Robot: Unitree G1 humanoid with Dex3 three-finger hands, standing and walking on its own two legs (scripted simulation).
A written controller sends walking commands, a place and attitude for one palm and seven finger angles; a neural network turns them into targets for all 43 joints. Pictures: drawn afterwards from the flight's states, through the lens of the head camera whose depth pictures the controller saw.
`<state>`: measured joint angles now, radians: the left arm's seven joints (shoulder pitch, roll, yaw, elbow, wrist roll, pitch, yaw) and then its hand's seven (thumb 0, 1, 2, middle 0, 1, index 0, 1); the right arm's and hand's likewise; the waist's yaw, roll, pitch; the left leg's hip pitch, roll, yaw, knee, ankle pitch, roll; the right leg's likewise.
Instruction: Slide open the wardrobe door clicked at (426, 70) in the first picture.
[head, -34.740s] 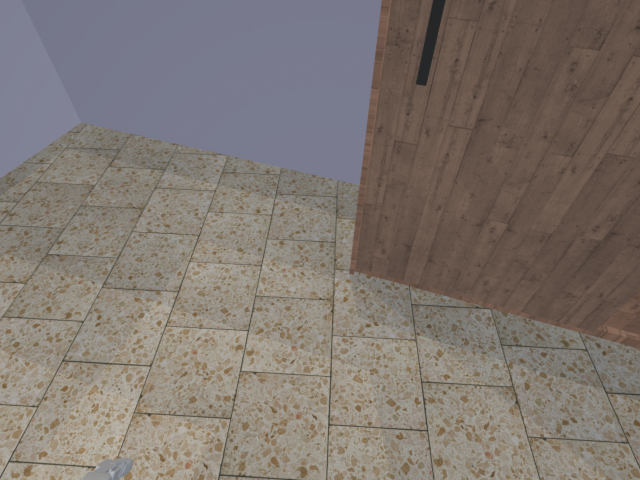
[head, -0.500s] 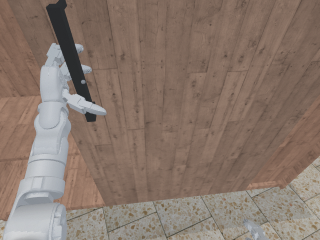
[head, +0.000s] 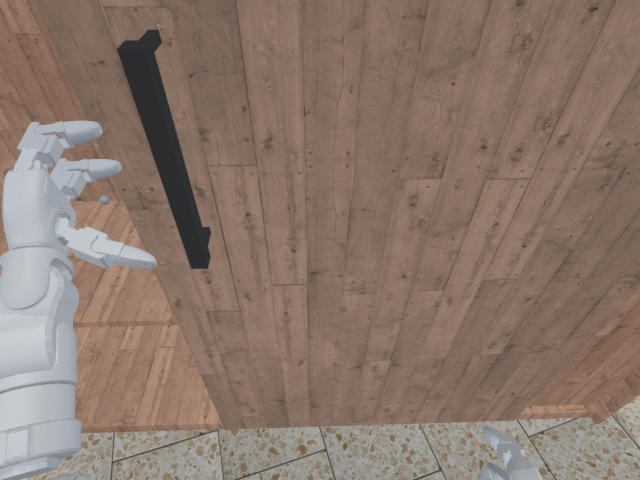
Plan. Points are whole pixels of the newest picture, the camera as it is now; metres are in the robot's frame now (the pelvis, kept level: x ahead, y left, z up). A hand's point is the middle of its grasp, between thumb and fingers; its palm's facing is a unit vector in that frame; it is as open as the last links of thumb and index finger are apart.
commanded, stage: slip the hand off the handle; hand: left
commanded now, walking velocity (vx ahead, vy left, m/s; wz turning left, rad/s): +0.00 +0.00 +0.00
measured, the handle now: (179, 167) +0.39 +0.22 +0.22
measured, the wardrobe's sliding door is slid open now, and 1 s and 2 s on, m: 0.56 0.56 0.56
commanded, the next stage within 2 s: draw the hand back to the body in 0.68 s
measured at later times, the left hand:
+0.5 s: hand (65, 285) +0.21 +0.25 +0.21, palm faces +0.29 -0.95 -0.07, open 14.7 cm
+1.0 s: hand (82, 308) +0.20 +0.24 +0.20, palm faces +0.16 -0.98 -0.08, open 14.7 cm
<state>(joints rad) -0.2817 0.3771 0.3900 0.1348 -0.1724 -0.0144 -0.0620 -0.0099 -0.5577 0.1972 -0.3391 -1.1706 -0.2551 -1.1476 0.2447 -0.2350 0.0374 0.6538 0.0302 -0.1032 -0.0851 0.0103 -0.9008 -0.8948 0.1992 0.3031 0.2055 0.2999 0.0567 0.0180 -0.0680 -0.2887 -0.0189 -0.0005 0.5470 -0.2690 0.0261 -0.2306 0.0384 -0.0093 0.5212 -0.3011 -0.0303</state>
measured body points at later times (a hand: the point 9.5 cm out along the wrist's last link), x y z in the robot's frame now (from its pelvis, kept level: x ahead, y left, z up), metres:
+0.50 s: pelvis -0.03 -0.01 +0.00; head -0.07 -0.03 +0.45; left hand +0.19 +0.30 +0.22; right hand +0.18 -0.22 -0.07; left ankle +0.01 +0.10 -0.73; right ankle -0.02 -0.10 -0.73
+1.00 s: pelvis -0.01 +0.00 +0.00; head -0.06 -0.02 +0.45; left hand +0.19 +0.29 +0.20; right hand +0.20 -0.20 -0.06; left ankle +0.01 +0.10 -0.73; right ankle -0.02 -0.10 -0.73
